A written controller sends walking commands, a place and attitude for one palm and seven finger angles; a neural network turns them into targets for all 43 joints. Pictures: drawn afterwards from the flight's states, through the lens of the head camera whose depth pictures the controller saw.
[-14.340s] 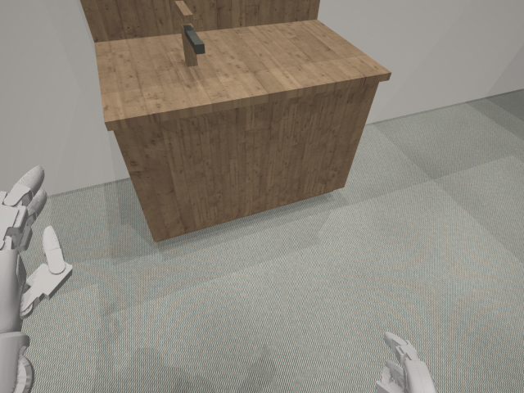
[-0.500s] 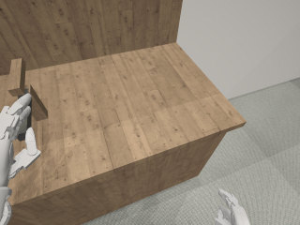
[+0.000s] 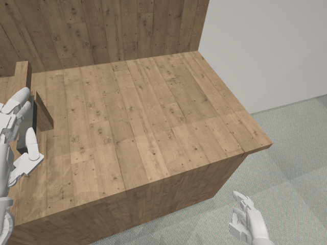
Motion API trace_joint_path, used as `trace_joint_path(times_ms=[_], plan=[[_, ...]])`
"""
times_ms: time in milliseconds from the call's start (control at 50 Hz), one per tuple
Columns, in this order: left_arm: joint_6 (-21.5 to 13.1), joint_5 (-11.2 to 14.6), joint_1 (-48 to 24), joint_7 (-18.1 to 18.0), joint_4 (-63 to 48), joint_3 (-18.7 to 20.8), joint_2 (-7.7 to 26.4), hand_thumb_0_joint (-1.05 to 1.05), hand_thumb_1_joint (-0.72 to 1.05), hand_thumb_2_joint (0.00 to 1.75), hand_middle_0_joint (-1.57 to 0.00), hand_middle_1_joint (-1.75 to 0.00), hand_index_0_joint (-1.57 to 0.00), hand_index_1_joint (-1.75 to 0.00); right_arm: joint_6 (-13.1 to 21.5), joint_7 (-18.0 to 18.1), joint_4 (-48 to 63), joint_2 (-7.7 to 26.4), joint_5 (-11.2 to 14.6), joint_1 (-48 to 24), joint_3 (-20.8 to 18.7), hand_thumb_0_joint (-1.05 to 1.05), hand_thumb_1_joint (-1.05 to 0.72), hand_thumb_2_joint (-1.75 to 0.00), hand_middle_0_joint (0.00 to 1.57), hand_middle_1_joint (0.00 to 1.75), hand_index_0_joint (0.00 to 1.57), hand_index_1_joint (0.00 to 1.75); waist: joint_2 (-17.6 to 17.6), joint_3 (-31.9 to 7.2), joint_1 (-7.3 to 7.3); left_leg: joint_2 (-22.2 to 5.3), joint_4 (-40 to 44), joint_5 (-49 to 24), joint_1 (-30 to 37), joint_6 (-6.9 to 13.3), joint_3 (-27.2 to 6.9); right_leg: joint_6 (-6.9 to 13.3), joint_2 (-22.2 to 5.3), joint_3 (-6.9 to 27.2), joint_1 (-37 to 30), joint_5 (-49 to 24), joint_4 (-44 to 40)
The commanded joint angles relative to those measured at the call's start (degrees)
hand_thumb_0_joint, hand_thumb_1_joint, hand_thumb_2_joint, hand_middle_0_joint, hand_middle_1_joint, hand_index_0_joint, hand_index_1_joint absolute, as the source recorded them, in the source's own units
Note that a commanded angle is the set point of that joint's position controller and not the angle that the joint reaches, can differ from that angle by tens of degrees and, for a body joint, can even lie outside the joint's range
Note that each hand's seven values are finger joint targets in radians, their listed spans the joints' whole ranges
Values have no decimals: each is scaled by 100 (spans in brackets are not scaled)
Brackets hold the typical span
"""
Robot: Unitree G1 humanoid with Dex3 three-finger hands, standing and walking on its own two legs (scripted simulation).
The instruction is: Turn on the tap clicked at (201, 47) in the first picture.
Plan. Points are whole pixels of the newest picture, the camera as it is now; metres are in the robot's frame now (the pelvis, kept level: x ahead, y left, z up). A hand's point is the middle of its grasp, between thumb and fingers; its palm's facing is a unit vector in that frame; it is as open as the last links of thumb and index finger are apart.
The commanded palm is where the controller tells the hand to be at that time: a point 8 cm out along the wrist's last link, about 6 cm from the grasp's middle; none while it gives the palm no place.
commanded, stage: look again from close up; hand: left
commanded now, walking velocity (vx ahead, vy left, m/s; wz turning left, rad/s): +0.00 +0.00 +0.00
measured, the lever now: (27, 146) +0.28 +0.34 +0.07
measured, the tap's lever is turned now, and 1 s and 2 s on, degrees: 0 0 0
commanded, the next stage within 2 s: shuffle to correct the standing spot in 0.06 s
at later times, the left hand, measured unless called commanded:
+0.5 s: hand (32, 174) +0.19 +0.24 +0.16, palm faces +0.32 -0.84 -0.45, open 7.4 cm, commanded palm +0.13 +0.28 +0.17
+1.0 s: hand (7, 187) +0.16 +0.26 +0.16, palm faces +0.37 -0.83 -0.42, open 7.4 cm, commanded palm +0.10 +0.30 +0.17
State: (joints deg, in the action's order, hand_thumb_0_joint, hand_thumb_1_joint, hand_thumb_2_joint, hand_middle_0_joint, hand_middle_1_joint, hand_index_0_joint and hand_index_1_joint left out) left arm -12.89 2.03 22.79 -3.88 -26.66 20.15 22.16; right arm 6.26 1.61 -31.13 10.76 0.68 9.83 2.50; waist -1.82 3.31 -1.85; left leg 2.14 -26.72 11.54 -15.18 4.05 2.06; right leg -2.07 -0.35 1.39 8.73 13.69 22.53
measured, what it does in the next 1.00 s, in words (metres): shifts its weight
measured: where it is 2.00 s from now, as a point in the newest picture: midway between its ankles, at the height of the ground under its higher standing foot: outside the picture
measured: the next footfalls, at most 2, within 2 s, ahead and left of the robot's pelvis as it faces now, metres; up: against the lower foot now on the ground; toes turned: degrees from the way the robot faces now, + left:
none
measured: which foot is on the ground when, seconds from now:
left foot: down 0.00-1.00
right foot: down 0.00-1.00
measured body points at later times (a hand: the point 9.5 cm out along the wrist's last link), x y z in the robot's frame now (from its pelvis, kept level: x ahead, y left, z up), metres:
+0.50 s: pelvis -0.03 +0.00 +0.00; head +0.02 +0.02 +0.44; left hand +0.17 +0.28 +0.18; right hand +0.17 -0.22 -0.07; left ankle +0.03 +0.07 -0.74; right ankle -0.02 -0.15 -0.74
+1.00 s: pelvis -0.05 +0.02 +0.00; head -0.04 +0.03 +0.45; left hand +0.14 +0.31 +0.19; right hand +0.11 -0.19 -0.08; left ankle +0.03 +0.07 -0.74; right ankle -0.05 -0.12 -0.74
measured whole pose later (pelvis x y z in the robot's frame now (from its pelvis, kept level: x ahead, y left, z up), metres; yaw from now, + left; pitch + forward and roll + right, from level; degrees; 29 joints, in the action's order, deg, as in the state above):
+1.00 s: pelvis -0.05 +0.02 +0.00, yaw +1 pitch -2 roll -3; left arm -10.6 1.0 24.3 -5.3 -27.1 20.2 21.7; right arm 6.5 0.9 -32.9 10.6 1.2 13.8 2.0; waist 1.6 2.8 -0.7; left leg 2.0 -27.9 10.1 -18.6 3.9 2.7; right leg -0.3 1.6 0.2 9.5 12.3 23.4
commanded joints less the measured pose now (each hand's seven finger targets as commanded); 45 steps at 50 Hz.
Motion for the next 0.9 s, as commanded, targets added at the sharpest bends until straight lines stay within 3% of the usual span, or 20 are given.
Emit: trace_joint_path(times_ms=[0,40,60,140,160,240,260,340,360,500,540,560,580,640,660,720,740,800,840,880], plan=[[-340,45,-440,-126,-1137,576,839,0,90,90,-20,-30,-20,-30,266,36,799,776,12,-269,-334,0,-90,-90,20,30,20,30,607,-1068,72,-813,536,-961,754,-314,-696,336,-254,-24,-11,-1128,-200],[-295,11,-430,-166,-1114,679,950,0,90,90,-20,-30,-20,-30,258,50,804,759,48,-412,-305,0,-90,-90,20,30,20,30,607,-990,43,-797,604,-768,765,-342,-705,327,-254,-36,52,-1006,-226],[-285,46,-345,-129,-927,466,723,0,90,90,-20,-30,-20,-30,225,49,791,774,1,-327,-295,0,-90,-90,20,30,20,30,524,-976,60,-796,630,-569,703,-292,-715,322,-245,-36,72,-957,-319],[-280,-2,-498,-186,-1220,664,992,0,90,90,-20,-30,-20,-30,253,67,811,761,46,-439,-300,0,-90,-90,20,30,20,30,631,-1012,48,-781,676,-461,741,-313,-719,338,-264,6,22,-916,-300],[-278,35,-417,-161,-1096,446,745,0,90,90,-20,-30,-20,-30,239,75,824,761,11,-371,-282,0,-90,-90,20,30,20,30,552,-944,59,-775,689,-435,633,-273,-734,327,-253,-12,30,-942,-372],[-341,-3,-222,-238,-1352,814,1108,0,90,90,-20,-30,-20,-30,279,112,894,776,29,-409,-281,0,-90,-90,20,30,20,30,629,-988,-7,-801,508,-1189,604,-311,-715,350,-286,-25,-56,-1380,-192],[-361,47,-65,-189,-1188,587,837,0,90,90,-20,-30,-20,-30,238,97,901,772,-12,-323,-268,0,-90,-90,20,30,20,30,532,-1027,0,-808,462,-1238,561,-265,-713,347,-286,-33,-57,-1441,-208],[-462,55,137,-212,-1373,915,1116,0,90,90,-20,-30,-20,-30,257,98,954,802,32,-348,-323,0,-90,-90,20,30,20,30,647,-1141,-27,-841,235,-1596,533,-301,-739,443,-349,47,-9,-1594,-23],[-502,95,169,-160,-1332,694,875,0,90,90,-20,-30,-20,-30,219,83,947,827,-9,-258,-326,0,-90,-90,20,30,20,30,594,-1199,-13,-846,193,-1484,488,-254,-733,449,-343,25,5,-1557,-17],[-757,164,230,-129,-1520,945,1076,0,90,90,-20,-30,-20,-30,280,131,1045,881,3,-217,-416,0,-90,-90,20,30,20,30,471,-1012,20,-813,-83,-124,-133,-188,-874,658,-562,320,412,-1328,208],[-768,141,241,-175,-1499,1079,1181,0,90,90,-20,-30,-20,-30,313,148,988,860,35,-210,-426,0,-90,-90,20,30,20,30,261,-1049,53,-657,-304,511,100,-242,-839,783,-755,587,839,-915,83],[-749,177,221,-144,-1361,811,907,0,90,90,-20,-30,-20,-30,289,143,939,857,10,-113,-428,0,-90,-90,20,30,20,30,59,-1078,90,-603,-365,974,207,-232,-865,783,-782,614,1090,-292,-68],[-729,175,60,-176,-1460,911,1049,0,90,90,-20,-30,-20,-30,328,167,952,850,48,-119,-475,0,-90,-90,20,30,20,30,39,-957,115,-526,-585,1343,434,-269,-828,833,-870,778,1519,325,-272],[-517,119,-140,-268,-1350,960,1118,0,90,90,-20,-30,-20,-30,341,190,795,889,54,-196,-462,0,-90,-90,20,30,20,30,54,-777,166,-512,-601,1459,759,-267,-919,806,-824,780,2019,1209,-360],[-451,112,-237,-258,-1239,683,838,0,90,90,-20,-30,-20,-30,323,178,745,850,29,-214,-407,0,-90,-90,20,30,20,30,255,-805,182,-647,24,1643,445,-213,-1130,622,-559,486,1593,1113,-97],[-387,-68,-542,-327,-1370,770,943,0,90,90,-20,-30,-20,-30,444,162,797,887,107,-303,-429,0,-90,-90,20,30,20,30,1415,-678,90,-1379,1878,3405,-543,-133,-2001,238,176,-112,385,770,1166],[-346,-116,-602,-365,-1363,903,1103,0,90,90,-20,-30,-20,-30,458,156,808,851,129,-402,-422,0,-90,-90,20,30,20,30,1412,-590,70,-1418,1956,3408,-623,-92,-2046,235,177,-76,369,746,1291],[-242,-150,-555,-288,-1261,552,794,0,90,90,-20,-30,-20,-30,452,24,759,828,87,-213,-436,0,-90,-90,20,30,20,30,1295,-577,41,-1175,1703,3107,-621,-222,-1528,315,255,-308,80,601,763],[-202,-171,-436,-297,-1361,736,998,0,90,90,-20,-30,-20,-30,455,-30,768,829,85,-205,-446,0,-90,-90,20,30,20,30,1162,-708,28,-1013,1400,2564,-295,-310,-1322,380,200,-279,-119,385,19],[-156,-129,-321,-286,-1245,657,913,0,90,90,-20,-30,-20,-30,404,-57,739,815,72,-173,-432,0,-90,-90,20,30,20,30,678,-829,54,-879,969,2034,-125,-319,-1116,471,34,-127,-256,70,-371]])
